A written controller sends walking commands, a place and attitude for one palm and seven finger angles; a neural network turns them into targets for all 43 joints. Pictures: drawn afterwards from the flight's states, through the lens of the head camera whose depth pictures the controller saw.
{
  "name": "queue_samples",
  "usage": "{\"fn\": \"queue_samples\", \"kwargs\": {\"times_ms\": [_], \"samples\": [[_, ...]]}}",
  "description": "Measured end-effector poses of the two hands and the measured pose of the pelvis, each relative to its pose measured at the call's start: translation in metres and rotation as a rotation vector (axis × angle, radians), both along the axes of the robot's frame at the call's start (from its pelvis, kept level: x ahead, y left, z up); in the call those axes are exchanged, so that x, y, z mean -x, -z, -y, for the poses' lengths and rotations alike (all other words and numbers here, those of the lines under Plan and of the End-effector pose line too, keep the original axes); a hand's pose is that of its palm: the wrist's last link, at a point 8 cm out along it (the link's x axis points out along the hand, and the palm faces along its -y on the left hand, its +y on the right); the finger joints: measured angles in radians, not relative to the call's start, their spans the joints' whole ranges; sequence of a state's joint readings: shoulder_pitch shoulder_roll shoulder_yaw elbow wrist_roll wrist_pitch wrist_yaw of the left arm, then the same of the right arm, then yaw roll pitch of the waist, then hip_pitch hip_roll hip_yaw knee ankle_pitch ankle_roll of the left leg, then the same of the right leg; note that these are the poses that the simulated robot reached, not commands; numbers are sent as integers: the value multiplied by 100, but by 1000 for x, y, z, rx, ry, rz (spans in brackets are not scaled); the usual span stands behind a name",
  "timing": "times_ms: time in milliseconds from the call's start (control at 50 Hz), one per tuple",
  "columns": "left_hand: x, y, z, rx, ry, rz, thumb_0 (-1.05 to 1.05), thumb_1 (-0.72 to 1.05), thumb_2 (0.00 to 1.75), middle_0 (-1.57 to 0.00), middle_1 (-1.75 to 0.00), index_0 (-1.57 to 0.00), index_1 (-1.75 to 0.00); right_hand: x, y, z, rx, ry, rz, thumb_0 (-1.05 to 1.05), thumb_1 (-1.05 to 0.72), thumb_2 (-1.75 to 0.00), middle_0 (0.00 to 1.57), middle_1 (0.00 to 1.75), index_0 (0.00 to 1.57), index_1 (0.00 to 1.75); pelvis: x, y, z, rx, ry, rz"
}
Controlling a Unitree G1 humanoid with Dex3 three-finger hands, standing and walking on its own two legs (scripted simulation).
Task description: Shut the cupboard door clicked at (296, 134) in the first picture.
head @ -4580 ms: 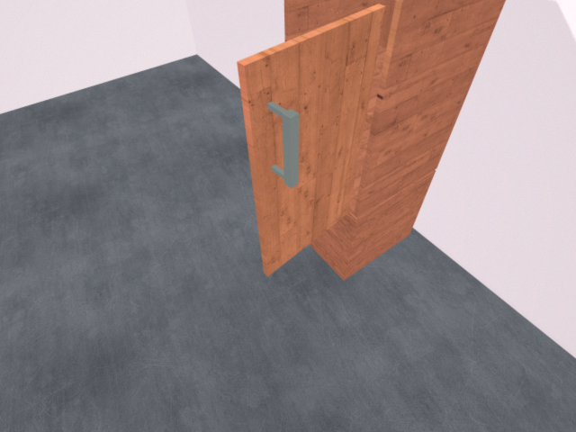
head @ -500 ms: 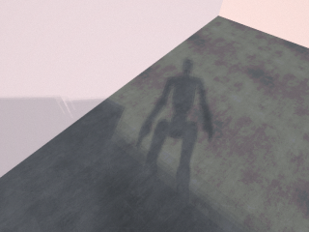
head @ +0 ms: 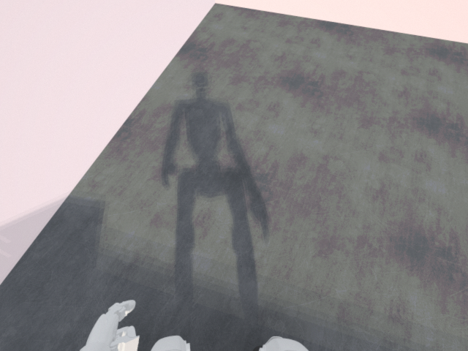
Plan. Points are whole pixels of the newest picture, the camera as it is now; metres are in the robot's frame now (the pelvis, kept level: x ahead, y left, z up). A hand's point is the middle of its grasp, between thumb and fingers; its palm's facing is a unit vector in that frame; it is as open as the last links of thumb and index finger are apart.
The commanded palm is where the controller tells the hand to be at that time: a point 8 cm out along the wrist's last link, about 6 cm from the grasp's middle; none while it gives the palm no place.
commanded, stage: walk around to get in front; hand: left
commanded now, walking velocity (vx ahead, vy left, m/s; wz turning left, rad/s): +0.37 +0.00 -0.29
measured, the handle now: out of the picture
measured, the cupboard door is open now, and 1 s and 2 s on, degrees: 97 97 97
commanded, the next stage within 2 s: walk to a spot facing it in 0.78 s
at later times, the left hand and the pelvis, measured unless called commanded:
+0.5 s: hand (154, 254) +0.32 +0.18 -0.15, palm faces -0.18 -0.97 -0.16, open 7.4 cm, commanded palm none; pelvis +0.22 +0.00 +0.02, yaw -12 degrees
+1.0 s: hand (187, 191) +0.50 +0.12 -0.17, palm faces -0.22 -0.96 -0.17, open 7.3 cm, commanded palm none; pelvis +0.46 -0.06 +0.01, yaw -15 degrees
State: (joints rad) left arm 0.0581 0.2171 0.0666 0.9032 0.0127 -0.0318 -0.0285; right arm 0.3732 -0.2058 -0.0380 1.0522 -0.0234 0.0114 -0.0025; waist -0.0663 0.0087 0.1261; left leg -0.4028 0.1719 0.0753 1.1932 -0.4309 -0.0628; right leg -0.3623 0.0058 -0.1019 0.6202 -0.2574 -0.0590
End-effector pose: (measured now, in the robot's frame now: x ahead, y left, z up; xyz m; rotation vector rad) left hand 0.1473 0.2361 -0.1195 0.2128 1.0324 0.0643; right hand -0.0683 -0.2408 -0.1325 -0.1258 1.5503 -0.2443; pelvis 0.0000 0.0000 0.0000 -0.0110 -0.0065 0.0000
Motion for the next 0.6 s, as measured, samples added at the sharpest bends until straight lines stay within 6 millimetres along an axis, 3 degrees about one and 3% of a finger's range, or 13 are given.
{"fn": "queue_samples", "kwargs": {"times_ms": [80, 180, 240, 280, 340, 400, 520, 600], "samples": [[7, 2, 7, 12, 8, -125, 0, 91, 90, -19, -30, -20, -30, -90, -11, 2, 11, -11, 192, 2, -91, -90, 20, 30, 19, 30, -30, -13, -1, -8, 38, -16], [0, 5, -12, 14, -36, -202, -1, 93, 90, -20, -30, -21, -30, -191, -24, -7, 15, -59, 366, 1, -91, -90, 20, 30, 19, 30, -76, -16, -10, -3, 73, -22], [-10, 16, -27, 19, -59, -245, -1, 93, 90, -20, -30, -21, -30, -242, -23, -15, 35, -89, 441, 1, -91, -90, 20, 30, 19, 30, -110, -7, -21, 16, 97, -22], [-21, 22, -34, 11, -56, -277, 0, 92, 90, -20, -30, -20, -30, -264, -21, -19, 50, -90, 470, 1, -91, -90, 20, 30, 19, 30, -128, -2, -25, 8, 116, -22], [-51, 18, -36, -1, -30, -299, 0, 92, 90, -20, -30, -20, -30, -275, -24, -24, 45, -62, 454, 1, -91, -90, 20, 30, 20, 30, -153, -8, -24, -10, 138, -27], [-94, 8, -26, 6, 3, -274, 0, 92, 90, -19, -30, -20, -30, -269, -25, -25, 38, -10, 382, 0, -92, -90, 20, 30, 20, 30, -177, -17, -19, -12, 160, -35], [-196, -3, 18, 18, 118, -197, 0, 91, 90, -19, -30, -20, -30, -239, -17, -7, 19, 112, 191, 0, -93, -90, 20, 30, 20, 30, -229, -20, 1, -11, 212, -34], [-261, 8, 50, 5, 162, -106, 0, 91, 90, -19, -30, -20, -30, -227, 3, 8, -15, 179, 64, 1, -92, -90, 20, 30, 20, 30, -267, -1, 28, -39, 224, -19]]}}
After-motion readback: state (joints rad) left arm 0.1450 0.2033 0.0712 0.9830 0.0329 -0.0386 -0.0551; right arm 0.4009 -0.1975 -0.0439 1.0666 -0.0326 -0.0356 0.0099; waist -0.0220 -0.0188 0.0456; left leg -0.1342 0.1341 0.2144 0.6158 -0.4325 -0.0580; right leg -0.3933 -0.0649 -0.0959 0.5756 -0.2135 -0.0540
